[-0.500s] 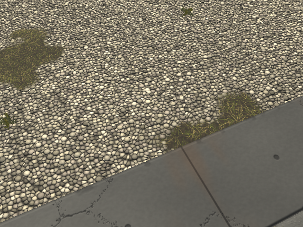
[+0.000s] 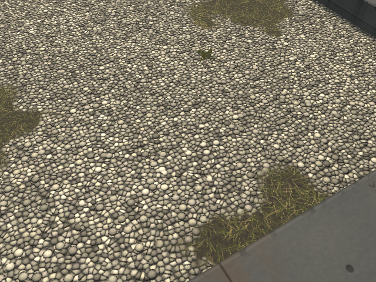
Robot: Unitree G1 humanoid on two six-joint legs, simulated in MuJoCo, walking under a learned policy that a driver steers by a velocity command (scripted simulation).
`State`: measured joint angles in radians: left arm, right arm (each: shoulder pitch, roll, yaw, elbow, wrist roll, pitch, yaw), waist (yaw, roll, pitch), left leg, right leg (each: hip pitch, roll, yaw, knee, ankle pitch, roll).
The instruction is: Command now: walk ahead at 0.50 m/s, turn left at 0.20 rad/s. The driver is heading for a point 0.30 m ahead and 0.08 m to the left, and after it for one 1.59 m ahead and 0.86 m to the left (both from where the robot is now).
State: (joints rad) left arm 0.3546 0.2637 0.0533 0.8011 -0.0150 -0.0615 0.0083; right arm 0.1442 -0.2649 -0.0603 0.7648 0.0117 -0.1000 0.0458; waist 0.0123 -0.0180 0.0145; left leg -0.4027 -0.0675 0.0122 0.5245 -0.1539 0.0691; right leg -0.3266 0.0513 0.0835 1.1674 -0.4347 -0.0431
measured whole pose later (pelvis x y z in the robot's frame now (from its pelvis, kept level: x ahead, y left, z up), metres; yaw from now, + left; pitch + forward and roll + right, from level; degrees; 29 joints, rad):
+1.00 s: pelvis +0.47 +0.15 -0.09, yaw +33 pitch +2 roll -3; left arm 0.45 0.28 0.08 0.82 -0.01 -0.07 0.04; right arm 0.06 -0.28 -0.09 0.67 0.03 0.01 0.09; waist 0.14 0.05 0.01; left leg -0.59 0.09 -0.04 0.56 0.42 0.04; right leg 0.04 -0.20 -0.28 0.85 -0.83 0.17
